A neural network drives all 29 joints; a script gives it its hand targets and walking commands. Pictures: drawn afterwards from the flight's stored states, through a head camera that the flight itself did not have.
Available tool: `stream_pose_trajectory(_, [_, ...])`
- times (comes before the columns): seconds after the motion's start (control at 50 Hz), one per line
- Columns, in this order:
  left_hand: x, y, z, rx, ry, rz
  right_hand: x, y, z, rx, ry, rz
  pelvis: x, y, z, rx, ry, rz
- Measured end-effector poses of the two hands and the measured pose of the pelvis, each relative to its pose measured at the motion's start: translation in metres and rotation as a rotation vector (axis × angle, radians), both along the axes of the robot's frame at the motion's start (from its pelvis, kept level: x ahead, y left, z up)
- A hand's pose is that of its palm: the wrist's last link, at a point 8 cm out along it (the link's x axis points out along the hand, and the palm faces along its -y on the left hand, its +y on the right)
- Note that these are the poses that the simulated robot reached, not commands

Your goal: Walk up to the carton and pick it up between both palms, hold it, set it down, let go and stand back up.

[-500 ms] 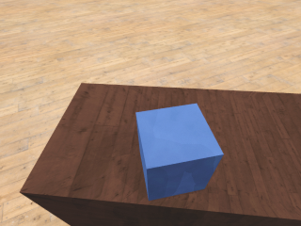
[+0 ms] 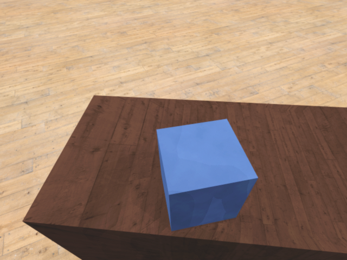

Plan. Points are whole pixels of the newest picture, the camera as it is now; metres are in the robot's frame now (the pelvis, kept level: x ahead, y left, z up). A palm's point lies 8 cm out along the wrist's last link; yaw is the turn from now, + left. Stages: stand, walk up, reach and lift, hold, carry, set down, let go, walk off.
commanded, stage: stand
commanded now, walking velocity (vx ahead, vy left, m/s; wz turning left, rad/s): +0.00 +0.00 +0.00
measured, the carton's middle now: (198, 176) +0.39 -0.01 -0.08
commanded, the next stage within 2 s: none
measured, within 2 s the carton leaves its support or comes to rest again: neither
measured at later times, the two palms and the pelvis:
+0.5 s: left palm out of the picture +0.06 +0.30 -0.11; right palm out of the picture +0.11 -0.28 -0.11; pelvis +0.00 +0.00 +0.00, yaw +0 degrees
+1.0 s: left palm out of the picture +0.06 +0.30 -0.11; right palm out of the picture +0.11 -0.28 -0.12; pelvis +0.00 +0.00 +0.00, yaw +0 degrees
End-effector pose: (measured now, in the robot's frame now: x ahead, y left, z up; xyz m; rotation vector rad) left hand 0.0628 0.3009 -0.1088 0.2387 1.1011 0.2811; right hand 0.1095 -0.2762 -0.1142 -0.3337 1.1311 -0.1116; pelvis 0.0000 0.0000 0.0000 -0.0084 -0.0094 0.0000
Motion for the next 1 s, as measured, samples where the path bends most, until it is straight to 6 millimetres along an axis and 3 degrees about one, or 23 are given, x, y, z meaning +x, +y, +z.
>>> stream_pose_trajectory(1.0, [0.0003, 0.0008, 0.001, 0.004, 0.011, 0.001, 0.0035, 0.0008, -0.0017, 0.004, 0.004, 0.003, 0.0022, 0.0001, 0.0002, 0.002, 0.003, 0.001])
